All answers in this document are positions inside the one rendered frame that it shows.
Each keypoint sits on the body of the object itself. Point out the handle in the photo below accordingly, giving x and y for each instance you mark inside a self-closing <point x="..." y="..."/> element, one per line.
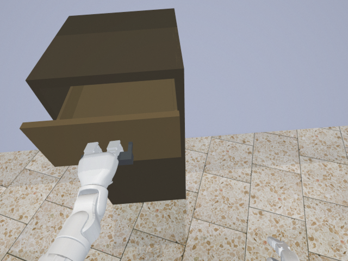
<point x="125" y="158"/>

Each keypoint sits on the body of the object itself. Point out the left robot hand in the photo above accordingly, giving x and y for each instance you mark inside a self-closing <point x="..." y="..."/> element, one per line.
<point x="97" y="167"/>

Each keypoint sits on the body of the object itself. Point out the left robot forearm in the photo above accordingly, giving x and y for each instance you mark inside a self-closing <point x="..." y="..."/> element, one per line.
<point x="81" y="228"/>

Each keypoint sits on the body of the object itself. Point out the right robot hand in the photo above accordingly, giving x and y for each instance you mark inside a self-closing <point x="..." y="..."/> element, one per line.
<point x="282" y="249"/>

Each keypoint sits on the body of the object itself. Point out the drawer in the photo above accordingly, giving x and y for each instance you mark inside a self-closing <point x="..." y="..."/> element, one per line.
<point x="143" y="112"/>

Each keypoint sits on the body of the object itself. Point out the cabinet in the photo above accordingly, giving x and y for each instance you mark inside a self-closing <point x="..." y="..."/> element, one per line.
<point x="115" y="48"/>

